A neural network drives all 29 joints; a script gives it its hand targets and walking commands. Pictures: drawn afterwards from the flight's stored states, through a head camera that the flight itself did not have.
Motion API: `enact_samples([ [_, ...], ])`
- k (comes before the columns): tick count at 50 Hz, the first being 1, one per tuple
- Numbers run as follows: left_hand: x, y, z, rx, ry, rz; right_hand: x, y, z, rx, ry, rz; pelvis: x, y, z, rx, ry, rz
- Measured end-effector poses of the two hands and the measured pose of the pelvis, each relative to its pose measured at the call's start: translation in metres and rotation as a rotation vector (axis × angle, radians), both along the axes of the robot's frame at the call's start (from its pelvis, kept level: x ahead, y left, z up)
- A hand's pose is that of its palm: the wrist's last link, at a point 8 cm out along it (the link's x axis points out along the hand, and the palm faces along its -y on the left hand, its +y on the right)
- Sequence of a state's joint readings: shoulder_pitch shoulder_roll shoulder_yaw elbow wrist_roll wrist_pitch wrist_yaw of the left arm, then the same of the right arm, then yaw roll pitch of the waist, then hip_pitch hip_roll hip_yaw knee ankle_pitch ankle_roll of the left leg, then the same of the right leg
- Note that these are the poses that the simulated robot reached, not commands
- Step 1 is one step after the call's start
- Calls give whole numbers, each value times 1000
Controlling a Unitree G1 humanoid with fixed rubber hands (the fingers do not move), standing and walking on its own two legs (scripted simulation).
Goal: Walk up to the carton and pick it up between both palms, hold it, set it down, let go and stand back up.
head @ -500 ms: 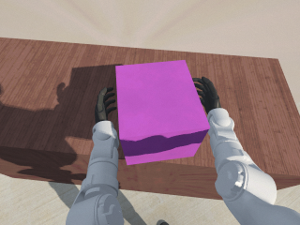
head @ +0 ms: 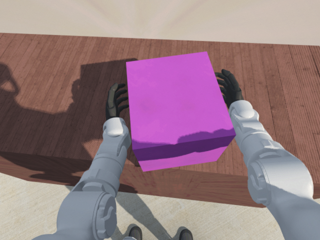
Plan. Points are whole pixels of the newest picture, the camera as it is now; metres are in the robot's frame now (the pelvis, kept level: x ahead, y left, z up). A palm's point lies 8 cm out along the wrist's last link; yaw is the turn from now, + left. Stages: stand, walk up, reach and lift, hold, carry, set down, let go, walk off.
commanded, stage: set down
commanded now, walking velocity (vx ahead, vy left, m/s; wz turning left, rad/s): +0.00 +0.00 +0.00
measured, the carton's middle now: (173, 114) +0.43 +0.02 +0.00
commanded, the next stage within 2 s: none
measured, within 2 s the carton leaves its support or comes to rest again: neither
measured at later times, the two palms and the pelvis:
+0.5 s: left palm (107, 121) +0.39 +0.19 +0.01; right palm (254, 98) +0.50 -0.19 +0.01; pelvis +0.00 +0.00 -0.01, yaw +0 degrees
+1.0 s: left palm (83, 111) +0.36 +0.21 +0.10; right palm (275, 86) +0.46 -0.19 +0.10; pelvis -0.03 +0.00 +0.00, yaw +3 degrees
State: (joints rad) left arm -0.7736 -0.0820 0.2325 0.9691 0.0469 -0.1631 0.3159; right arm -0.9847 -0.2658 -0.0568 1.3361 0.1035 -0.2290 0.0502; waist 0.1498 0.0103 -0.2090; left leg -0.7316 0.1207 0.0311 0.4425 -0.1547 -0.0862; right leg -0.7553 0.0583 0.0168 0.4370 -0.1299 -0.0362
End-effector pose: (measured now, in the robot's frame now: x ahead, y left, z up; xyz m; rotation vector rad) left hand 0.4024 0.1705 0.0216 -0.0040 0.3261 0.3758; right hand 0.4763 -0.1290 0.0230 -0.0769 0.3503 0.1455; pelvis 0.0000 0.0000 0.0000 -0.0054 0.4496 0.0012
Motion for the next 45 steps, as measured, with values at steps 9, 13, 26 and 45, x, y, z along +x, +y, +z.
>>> enact_samples([
  [9,0,5,-12,1,3,-14,23,-11,-16,24,-45,-11,5,4,-4,-4,69,1],
  [13,-3,11,-20,-5,-8,-15,28,-29,-21,-2,-61,-20,5,3,-6,-4,95,0],
  [26,-12,19,-9,-13,-51,-46,22,-61,-14,-9,-101,17,-6,0,-9,-8,148,6],
  [45,-20,20,87,-38,-36,-48,-3,-51,80,-17,-59,63,-29,-1,4,4,-73,21],
])
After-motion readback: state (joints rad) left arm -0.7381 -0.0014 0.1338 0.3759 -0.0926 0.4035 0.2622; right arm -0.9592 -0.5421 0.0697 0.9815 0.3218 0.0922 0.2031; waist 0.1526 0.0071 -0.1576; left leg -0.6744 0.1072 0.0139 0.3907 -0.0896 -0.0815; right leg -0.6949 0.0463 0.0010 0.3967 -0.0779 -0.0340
